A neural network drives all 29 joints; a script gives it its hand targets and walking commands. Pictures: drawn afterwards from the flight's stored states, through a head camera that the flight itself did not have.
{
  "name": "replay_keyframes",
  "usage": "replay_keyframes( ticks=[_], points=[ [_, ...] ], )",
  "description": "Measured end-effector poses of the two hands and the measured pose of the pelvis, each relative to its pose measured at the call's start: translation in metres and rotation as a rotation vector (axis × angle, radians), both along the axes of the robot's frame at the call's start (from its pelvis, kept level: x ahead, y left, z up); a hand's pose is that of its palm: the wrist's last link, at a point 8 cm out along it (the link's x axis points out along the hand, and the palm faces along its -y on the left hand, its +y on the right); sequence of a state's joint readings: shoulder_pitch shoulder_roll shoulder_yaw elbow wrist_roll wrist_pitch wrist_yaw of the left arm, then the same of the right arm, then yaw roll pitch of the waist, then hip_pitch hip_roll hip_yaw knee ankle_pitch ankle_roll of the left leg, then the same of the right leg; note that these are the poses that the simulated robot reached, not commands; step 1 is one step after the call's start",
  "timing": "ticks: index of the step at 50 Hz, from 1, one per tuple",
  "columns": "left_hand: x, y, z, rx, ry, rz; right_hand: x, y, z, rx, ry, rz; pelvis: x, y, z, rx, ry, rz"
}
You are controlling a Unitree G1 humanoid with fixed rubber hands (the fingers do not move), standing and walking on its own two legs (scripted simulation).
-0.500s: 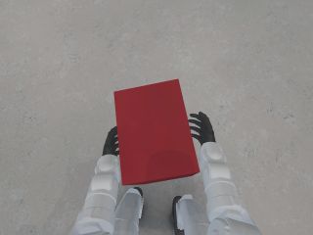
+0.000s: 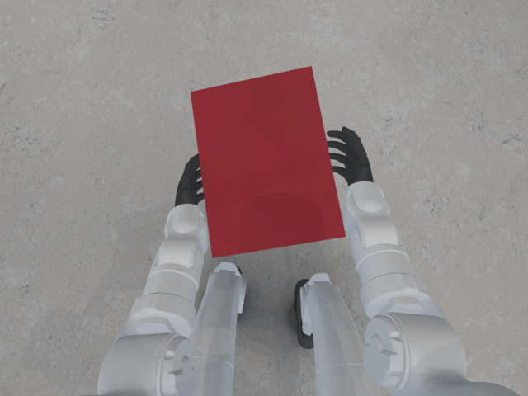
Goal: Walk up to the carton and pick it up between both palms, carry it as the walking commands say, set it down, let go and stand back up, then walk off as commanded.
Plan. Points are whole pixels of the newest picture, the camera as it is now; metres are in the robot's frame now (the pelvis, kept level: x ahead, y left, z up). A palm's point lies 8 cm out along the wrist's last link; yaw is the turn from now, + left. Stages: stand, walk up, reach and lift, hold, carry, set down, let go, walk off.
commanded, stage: set down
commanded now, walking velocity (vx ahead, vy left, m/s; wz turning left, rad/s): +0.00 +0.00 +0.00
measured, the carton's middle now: (272, 179) +0.42 +0.01 -0.18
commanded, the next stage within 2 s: none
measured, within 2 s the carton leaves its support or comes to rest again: neither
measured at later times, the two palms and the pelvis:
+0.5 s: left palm (198, 184) +0.40 +0.15 -0.19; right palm (343, 161) +0.45 -0.11 -0.16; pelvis +0.01 -0.01 -0.07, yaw -1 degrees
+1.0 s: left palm (205, 179) +0.43 +0.15 -0.28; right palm (331, 160) +0.48 -0.11 -0.24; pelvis -0.02 +0.00 -0.15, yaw -2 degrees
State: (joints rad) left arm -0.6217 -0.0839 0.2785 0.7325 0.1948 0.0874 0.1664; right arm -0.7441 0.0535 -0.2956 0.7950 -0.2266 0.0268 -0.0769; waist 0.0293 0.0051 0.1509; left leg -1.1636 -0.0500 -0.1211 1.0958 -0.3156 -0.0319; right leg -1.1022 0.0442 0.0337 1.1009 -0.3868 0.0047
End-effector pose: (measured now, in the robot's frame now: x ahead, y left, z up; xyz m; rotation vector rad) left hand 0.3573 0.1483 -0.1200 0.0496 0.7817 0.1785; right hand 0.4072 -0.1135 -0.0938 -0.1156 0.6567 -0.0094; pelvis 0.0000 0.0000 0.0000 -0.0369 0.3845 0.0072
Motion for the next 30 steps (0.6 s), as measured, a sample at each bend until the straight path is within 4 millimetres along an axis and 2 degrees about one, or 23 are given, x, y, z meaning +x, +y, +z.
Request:
replay_keyframes(
  ticks=[7,10,13,20,23,26,30],
  points=[
    [0.012,0.002,-0.045,0.021,0.019,0.008,0.018,0.004,-0.048,0.048,0.026,-0.012,0.004,-0.006,-0.025,0.005,0.098,-0.005],
    [0.018,0.003,-0.057,0.021,0.019,0.011,0.022,0.004,-0.064,0.086,0.033,-0.046,0.007,-0.008,-0.035,0.007,0.116,-0.008],
    [0.026,0.003,-0.059,0.018,0.002,0.005,0.024,0.003,-0.070,0.106,0.019,-0.078,0.009,-0.009,-0.042,0.008,0.104,-0.010],
    [0.039,0.002,-0.056,0.005,-0.045,-0.002,0.036,0.001,-0.060,0.085,-0.031,-0.076,0.013,-0.008,-0.058,0.006,0.127,-0.014],
    [0.044,0.002,-0.061,-0.017,-0.057,0.014,0.042,0.003,-0.061,0.049,-0.046,-0.053,0.010,-0.007,-0.066,0.004,0.151,-0.015],
    [0.048,0.003,-0.075,-0.048,-0.050,0.037,0.049,0.004,-0.071,0.031,-0.040,-0.043,0.005,-0.006,-0.076,0.003,0.176,-0.016],
    [0.049,0.003,-0.101,-0.061,-0.017,0.048,0.052,0.005,-0.098,0.034,-0.004,-0.044,0.000,-0.006,-0.090,0.001,0.223,-0.020]
  ],
)
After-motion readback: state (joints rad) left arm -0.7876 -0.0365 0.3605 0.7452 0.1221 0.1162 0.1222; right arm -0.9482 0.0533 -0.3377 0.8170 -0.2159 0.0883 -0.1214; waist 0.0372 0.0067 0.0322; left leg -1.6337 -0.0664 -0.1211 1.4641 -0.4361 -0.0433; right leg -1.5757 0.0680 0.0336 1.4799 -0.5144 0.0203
